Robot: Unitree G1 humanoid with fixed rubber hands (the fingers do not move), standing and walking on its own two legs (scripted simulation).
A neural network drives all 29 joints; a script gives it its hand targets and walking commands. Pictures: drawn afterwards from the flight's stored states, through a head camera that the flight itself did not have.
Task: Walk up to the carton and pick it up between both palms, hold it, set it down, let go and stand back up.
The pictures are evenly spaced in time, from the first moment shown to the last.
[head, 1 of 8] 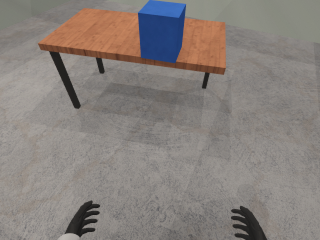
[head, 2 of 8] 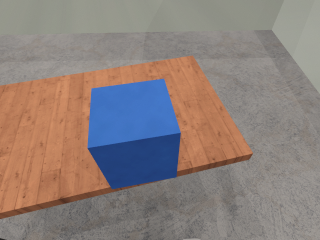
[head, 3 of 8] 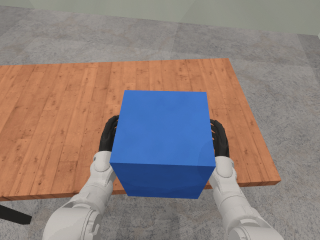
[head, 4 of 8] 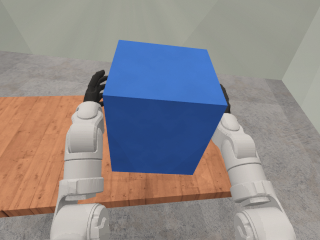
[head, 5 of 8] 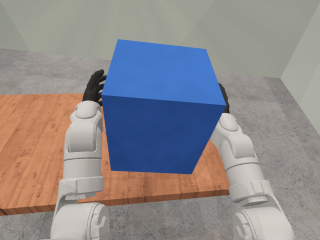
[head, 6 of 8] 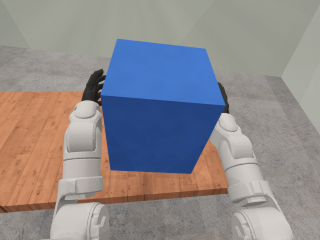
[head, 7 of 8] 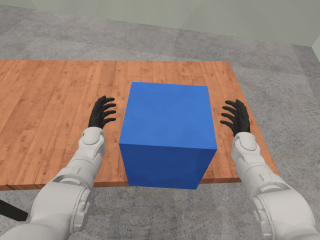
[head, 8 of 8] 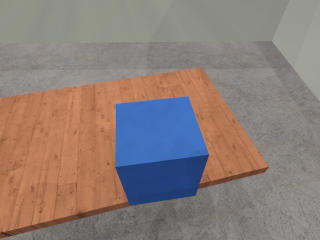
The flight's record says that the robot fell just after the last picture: no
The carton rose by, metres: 0.22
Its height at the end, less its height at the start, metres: +0.00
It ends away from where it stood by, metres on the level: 0.01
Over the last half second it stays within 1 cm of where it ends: yes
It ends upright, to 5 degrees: yes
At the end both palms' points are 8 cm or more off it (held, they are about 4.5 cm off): yes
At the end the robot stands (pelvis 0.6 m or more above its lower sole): yes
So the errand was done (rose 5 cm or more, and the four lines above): yes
